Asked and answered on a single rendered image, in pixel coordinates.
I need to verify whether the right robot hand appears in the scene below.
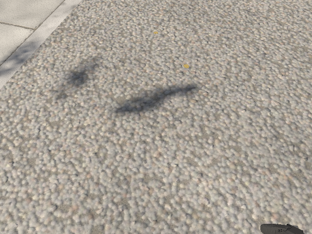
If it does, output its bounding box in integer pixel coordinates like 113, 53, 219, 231
260, 223, 304, 234

